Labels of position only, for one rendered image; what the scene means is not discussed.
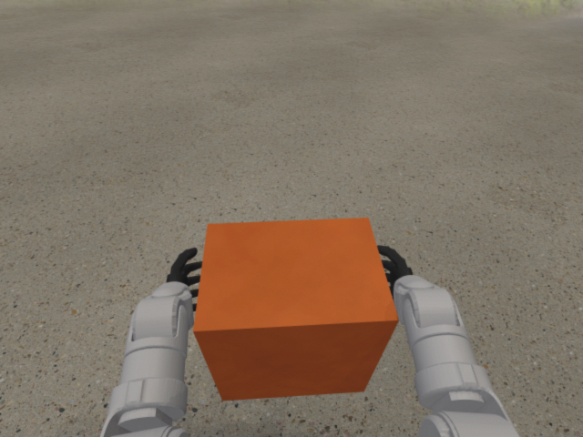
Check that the robot left forearm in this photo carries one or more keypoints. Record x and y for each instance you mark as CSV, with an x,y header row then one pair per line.
x,y
152,392

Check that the left robot hand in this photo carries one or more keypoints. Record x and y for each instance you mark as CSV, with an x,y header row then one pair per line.
x,y
179,271

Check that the carton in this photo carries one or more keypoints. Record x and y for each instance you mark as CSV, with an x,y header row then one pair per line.
x,y
292,308

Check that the robot right upper arm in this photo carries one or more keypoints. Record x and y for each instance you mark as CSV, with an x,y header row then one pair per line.
x,y
465,424

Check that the right robot hand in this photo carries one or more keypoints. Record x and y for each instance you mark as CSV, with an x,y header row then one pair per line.
x,y
396,266

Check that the robot right forearm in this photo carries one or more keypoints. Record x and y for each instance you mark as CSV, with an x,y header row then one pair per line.
x,y
448,377

